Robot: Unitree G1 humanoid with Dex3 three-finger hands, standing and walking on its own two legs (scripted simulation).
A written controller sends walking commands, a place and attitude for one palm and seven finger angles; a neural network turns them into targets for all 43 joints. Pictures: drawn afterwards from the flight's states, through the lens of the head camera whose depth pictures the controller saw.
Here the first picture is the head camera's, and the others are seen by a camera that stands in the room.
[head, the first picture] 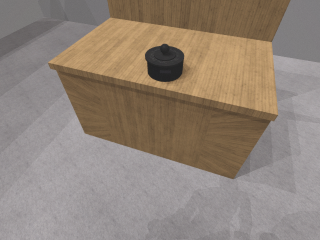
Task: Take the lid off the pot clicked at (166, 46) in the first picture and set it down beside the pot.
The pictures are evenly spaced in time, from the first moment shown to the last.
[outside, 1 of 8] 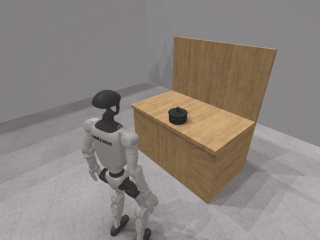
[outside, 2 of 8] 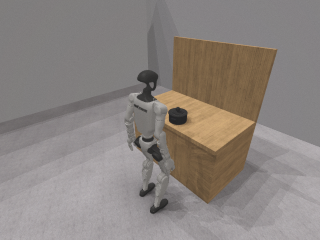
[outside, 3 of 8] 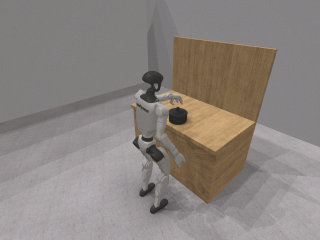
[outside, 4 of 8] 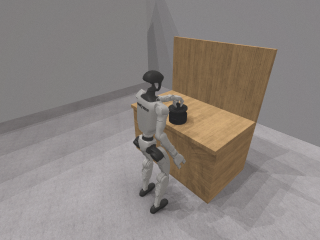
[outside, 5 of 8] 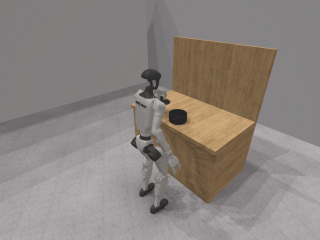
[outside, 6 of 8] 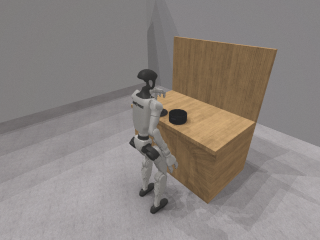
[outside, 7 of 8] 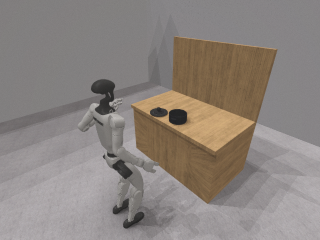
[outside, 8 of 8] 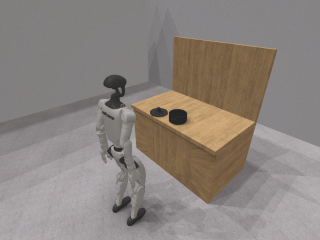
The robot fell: no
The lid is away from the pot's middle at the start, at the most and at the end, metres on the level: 0.00 0.26 0.25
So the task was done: yes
